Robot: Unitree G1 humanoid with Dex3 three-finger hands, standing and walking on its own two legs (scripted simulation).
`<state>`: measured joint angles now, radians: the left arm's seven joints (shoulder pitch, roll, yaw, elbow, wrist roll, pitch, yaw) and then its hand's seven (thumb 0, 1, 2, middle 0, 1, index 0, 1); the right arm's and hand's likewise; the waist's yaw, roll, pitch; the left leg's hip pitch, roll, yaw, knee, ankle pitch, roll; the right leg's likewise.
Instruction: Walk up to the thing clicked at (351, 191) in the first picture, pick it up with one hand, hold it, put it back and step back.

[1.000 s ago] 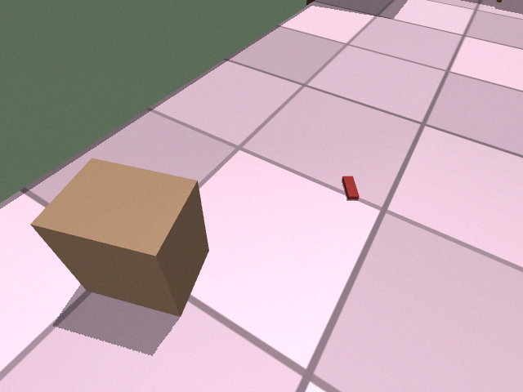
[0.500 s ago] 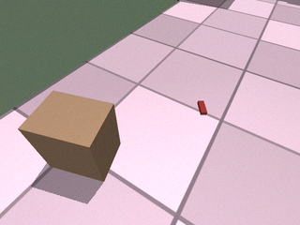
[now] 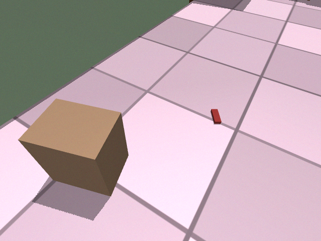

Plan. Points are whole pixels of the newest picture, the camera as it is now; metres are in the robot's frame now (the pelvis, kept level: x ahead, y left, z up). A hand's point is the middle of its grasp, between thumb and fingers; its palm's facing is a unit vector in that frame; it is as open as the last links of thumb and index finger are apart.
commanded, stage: stand
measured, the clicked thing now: (215, 116) +1.25 -0.46 -0.77
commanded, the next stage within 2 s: walk up in 0.12 s
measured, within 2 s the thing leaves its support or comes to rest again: neither
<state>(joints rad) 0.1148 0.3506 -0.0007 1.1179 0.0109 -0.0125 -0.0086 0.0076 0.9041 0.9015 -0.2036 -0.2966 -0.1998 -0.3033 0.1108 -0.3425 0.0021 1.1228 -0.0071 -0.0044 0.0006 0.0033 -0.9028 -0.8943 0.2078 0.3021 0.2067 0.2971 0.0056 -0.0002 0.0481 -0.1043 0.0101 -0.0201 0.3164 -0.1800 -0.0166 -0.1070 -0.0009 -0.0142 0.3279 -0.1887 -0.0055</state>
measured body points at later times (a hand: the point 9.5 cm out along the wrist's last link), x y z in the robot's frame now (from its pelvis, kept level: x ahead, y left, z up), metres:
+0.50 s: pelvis -0.02 +0.06 -0.01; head +0.03 +0.08 +0.44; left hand +0.14 +0.35 -0.14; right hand -0.01 -0.27 -0.10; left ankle +0.00 +0.15 -0.75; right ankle -0.05 -0.08 -0.69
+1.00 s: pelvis -0.01 +0.05 -0.02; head +0.01 +0.03 +0.42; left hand +0.25 +0.24 -0.12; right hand -0.15 -0.24 -0.14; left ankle +0.09 +0.14 -0.72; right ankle -0.07 -0.06 -0.75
